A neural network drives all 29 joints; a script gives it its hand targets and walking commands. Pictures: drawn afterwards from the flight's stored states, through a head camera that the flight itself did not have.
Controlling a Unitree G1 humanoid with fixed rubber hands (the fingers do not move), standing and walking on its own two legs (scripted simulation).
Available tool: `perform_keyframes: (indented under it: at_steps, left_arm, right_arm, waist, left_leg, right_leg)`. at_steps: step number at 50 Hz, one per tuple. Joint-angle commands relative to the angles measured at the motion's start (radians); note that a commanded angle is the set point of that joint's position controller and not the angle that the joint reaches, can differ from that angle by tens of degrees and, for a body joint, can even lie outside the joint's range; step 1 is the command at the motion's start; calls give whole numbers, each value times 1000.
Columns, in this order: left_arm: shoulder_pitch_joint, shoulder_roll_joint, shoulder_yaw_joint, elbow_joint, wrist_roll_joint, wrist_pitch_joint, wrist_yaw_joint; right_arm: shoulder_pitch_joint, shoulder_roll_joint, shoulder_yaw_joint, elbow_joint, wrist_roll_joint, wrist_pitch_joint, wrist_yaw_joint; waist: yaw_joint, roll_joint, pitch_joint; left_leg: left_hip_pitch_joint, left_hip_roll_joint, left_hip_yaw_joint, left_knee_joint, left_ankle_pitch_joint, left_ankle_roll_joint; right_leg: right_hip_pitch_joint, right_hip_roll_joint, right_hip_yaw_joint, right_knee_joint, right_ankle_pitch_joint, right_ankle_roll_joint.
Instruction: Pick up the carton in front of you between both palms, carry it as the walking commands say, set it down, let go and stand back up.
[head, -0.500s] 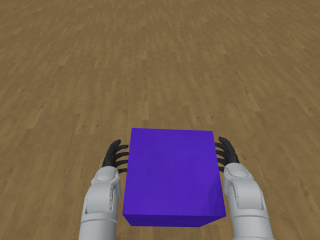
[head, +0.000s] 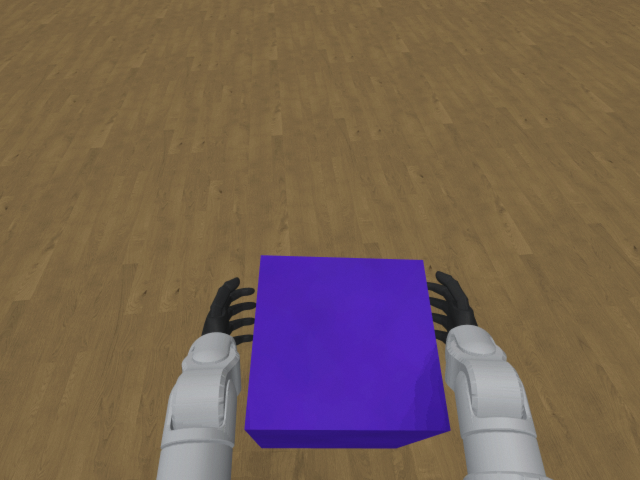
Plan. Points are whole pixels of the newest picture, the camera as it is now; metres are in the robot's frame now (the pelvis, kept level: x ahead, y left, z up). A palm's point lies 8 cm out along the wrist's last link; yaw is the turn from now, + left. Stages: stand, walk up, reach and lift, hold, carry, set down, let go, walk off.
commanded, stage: carry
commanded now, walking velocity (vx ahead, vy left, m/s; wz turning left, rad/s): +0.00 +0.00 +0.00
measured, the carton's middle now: (335, 362) +0.30 +0.00 -0.06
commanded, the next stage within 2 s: hold in 1.80 s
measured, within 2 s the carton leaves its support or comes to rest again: neither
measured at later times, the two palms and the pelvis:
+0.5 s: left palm (228, 301) +0.35 +0.15 +0.03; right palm (448, 292) +0.36 -0.15 +0.03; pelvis +0.06 -0.01 -0.01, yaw +1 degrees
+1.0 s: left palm (217, 323) +0.31 +0.15 +0.04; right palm (453, 312) +0.32 -0.14 +0.04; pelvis +0.02 +0.00 +0.00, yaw +1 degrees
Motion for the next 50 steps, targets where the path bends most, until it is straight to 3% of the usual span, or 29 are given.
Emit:
perform_keyframes:
  at_steps: [1, 4, 6, 10, 18, 27, 41, 50]
  left_arm:
    - [-450, -879, -553, -31, -239, -2, -270]
    - [-403, -857, -457, 63, -197, 9, -272]
    - [-406, -863, -425, 106, -182, 11, -277]
    - [-466, -902, -433, 106, -195, 5, -285]
    - [-516, -939, -521, 17, -248, -5, -283]
    - [-498, -923, -527, 2, -245, -2, -279]
    - [-532, -925, -477, 70, -222, 2, -286]
    - [-551, -935, -474, 73, -223, 3, -292]
  right_arm:
    - [-412, 877, 577, -51, 224, 17, 252]
    - [-418, 866, 533, 24, 199, 33, 253]
    - [-419, 875, 506, 68, 189, 34, 256]
    - [-443, 909, 489, 97, 190, 26, 267]
    - [-444, 936, 529, 40, 216, 14, 267]
    - [-447, 921, 549, 5, 224, 15, 261]
    - [-480, 926, 497, 81, 200, 19, 268]
    - [-495, 937, 491, 88, 198, 20, 273]
  waist:
    - [-12, -107, -384]
    - [-8, -66, -368]
    - [-7, -42, -382]
    - [-6, -3, -391]
    - [-6, 20, -428]
    - [-6, 7, -406]
    - [-5, 11, -328]
    - [-5, 9, -323]
  left_leg:
    - [94, 114, -106, -60, 106, -37]
    - [101, 126, -95, 2, 357, -38]
    - [98, 126, -91, 17, 454, -44]
    - [106, 119, -84, 30, 521, -51]
    - [153, 120, -88, 57, 586, -37]
    - [117, 122, -101, 43, 456, -26]
    - [64, 123, -119, -33, 238, -13]
    - [41, 122, -128, -56, 168, -4]
  right_leg:
    - [237, -179, 136, -29, 368, -20]
    - [226, -143, 92, 34, 504, -14]
    - [237, -131, 77, 69, 572, -14]
    - [226, -122, 69, 104, 598, -15]
    - [191, -104, 59, 135, 499, -14]
    - [183, -108, 64, 121, 373, -18]
    - [144, -108, 79, 40, 162, -16]
    - [132, -107, 84, 18, 84, -14]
